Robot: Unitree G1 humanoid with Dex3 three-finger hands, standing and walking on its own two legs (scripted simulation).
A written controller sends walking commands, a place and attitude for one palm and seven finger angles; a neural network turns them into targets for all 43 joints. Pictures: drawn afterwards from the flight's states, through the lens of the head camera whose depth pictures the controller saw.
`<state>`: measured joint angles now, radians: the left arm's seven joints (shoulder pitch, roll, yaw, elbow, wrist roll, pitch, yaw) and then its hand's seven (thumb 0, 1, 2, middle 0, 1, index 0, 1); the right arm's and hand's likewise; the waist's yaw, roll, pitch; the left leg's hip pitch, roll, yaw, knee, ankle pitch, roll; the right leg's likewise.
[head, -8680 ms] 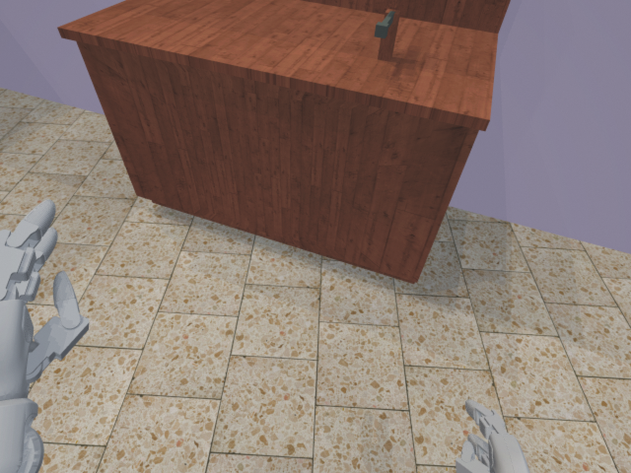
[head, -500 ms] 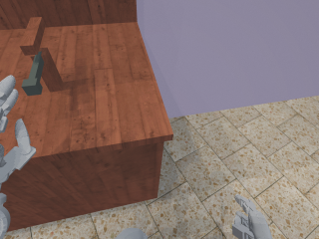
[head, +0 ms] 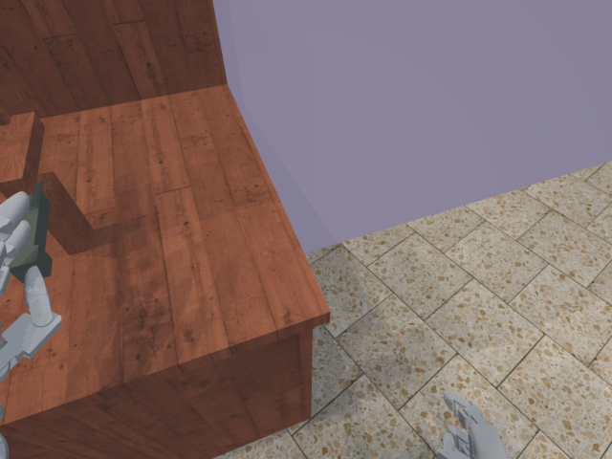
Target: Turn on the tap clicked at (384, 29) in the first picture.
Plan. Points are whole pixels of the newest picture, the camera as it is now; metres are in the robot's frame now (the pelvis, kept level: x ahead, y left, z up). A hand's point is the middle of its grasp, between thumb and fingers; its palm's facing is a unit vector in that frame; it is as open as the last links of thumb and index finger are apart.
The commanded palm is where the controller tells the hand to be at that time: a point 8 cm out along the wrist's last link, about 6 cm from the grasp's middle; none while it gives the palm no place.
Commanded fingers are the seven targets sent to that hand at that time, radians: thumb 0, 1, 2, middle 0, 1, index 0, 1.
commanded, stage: come to a stop and stand still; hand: left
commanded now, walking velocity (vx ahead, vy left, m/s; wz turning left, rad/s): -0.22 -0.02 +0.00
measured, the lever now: (30, 264) +0.29 +0.32 +0.14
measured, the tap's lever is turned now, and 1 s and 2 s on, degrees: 0 0 0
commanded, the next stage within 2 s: look again from close up in 0.94 s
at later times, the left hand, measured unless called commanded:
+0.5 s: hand out of the picture +0.16 +0.27 +0.17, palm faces +0.47 -0.82 -0.33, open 7.4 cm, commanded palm +0.11 +0.30 +0.18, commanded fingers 0.00 0.90 0.90 -0.20 -0.30 -0.20 -0.30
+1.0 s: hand out of the picture +0.13 +0.27 +0.16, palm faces +0.45 -0.82 -0.36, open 7.4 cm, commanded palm +0.08 +0.30 +0.18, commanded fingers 0.00 0.90 0.90 -0.20 -0.30 -0.20 -0.30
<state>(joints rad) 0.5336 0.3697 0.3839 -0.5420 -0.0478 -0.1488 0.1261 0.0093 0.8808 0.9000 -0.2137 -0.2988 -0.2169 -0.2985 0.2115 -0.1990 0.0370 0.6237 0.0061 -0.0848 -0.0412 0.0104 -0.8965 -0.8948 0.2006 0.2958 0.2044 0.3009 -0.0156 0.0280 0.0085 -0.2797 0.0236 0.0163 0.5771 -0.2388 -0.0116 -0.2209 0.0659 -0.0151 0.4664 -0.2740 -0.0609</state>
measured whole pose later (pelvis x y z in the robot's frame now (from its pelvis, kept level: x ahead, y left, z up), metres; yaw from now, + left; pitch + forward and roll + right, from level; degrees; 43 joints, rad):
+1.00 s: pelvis -0.08 +0.02 +0.00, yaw +1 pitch -1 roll -2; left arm 0.48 0.30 0.32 -0.44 -0.04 -0.11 0.16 0.01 0.89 0.90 -0.21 -0.30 -0.21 -0.30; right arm 0.25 -0.24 -0.01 0.64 0.00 -0.07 -0.08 0.01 -0.90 -0.90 0.20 0.30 0.20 0.30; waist 0.01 0.05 -0.01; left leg -0.28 0.01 -0.01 0.48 -0.22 0.02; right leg -0.21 0.06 -0.02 0.33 -0.10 -0.03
